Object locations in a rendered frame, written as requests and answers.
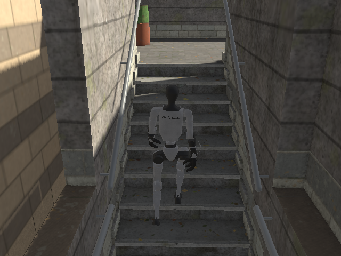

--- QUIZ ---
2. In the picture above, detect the left robot hand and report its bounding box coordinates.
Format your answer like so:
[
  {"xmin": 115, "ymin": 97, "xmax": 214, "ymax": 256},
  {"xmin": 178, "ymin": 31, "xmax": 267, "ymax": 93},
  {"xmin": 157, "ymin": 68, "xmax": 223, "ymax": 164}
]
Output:
[{"xmin": 149, "ymin": 138, "xmax": 161, "ymax": 148}]

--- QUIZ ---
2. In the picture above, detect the robot right upper arm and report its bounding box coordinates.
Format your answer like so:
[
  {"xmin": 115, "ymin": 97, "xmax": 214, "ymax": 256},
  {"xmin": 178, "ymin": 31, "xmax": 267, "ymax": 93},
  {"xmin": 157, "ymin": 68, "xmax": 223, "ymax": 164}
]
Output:
[{"xmin": 183, "ymin": 108, "xmax": 194, "ymax": 139}]

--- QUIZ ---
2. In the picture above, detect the left robot foot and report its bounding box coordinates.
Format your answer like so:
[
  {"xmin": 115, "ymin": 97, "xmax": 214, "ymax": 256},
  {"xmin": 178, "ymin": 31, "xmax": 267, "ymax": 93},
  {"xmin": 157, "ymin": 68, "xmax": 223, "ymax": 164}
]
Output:
[{"xmin": 152, "ymin": 218, "xmax": 160, "ymax": 226}]

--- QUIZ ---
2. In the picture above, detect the robot left upper arm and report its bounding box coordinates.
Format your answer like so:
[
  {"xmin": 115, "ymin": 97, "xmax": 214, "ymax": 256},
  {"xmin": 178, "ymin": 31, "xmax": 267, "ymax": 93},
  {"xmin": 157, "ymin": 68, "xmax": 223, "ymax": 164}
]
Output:
[{"xmin": 148, "ymin": 107, "xmax": 160, "ymax": 134}]

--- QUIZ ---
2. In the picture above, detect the right robot hand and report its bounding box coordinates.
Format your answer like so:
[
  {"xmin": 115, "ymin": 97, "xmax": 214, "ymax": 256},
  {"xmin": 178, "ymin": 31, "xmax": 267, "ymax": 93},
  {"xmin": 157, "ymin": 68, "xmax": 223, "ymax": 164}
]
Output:
[{"xmin": 183, "ymin": 157, "xmax": 196, "ymax": 172}]

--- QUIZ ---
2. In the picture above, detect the left robot forearm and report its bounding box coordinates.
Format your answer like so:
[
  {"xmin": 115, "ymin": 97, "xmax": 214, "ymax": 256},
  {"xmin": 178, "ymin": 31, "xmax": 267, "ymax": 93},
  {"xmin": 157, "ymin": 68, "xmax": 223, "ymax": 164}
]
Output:
[{"xmin": 148, "ymin": 127, "xmax": 155, "ymax": 142}]

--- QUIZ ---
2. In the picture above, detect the right robot forearm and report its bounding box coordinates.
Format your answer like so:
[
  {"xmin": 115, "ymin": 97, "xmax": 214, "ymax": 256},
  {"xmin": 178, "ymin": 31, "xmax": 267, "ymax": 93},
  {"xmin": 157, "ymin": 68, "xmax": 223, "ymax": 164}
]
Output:
[{"xmin": 188, "ymin": 132, "xmax": 197, "ymax": 158}]

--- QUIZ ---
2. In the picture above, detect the robot right thigh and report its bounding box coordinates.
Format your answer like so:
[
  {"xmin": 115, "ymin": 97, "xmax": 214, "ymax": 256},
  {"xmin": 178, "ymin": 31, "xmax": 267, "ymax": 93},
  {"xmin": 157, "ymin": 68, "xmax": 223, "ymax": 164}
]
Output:
[{"xmin": 176, "ymin": 147, "xmax": 189, "ymax": 170}]

